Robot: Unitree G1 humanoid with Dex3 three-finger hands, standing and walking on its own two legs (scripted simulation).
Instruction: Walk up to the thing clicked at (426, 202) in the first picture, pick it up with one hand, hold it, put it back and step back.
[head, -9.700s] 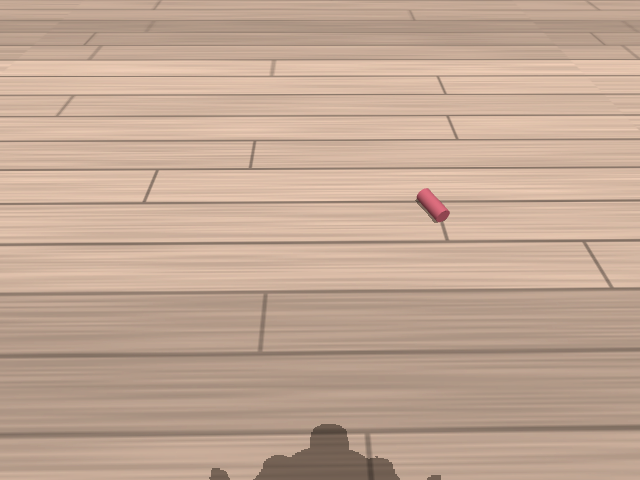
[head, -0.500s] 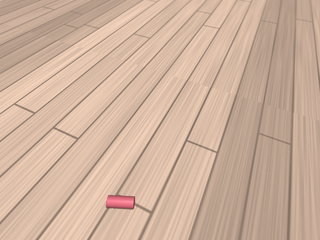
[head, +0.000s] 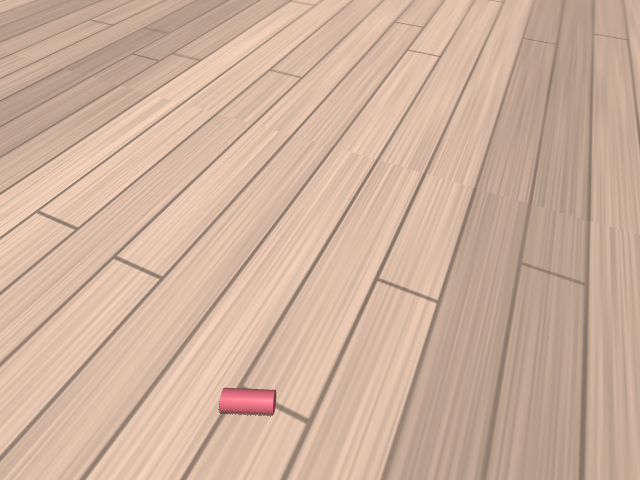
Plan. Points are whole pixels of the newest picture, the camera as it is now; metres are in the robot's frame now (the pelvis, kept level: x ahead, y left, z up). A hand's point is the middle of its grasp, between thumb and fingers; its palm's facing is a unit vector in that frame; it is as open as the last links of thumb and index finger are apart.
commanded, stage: stand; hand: left
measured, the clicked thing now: (248, 400) +0.46 +0.23 -0.74
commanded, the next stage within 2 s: none
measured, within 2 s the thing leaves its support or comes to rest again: neither
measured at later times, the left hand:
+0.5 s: hand out of the picture +0.04 +0.26 -0.15, palm faces -0.03 -0.94 -0.35, open 7.4 cm
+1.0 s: hand out of the picture +0.06 +0.25 -0.15, palm faces -0.03 -0.94 -0.34, open 7.4 cm
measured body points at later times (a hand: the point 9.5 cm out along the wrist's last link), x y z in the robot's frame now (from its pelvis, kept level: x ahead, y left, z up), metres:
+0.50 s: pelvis -0.02 +0.01 +0.01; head -0.01 +0.01 +0.46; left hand +0.04 +0.31 -0.13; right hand +0.04 -0.29 -0.13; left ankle +0.00 +0.15 -0.74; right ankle -0.03 -0.13 -0.74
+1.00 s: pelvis -0.01 +0.00 +0.01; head -0.01 +0.00 +0.46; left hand +0.06 +0.30 -0.12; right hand +0.06 -0.30 -0.13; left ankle +0.00 +0.15 -0.74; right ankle -0.03 -0.13 -0.74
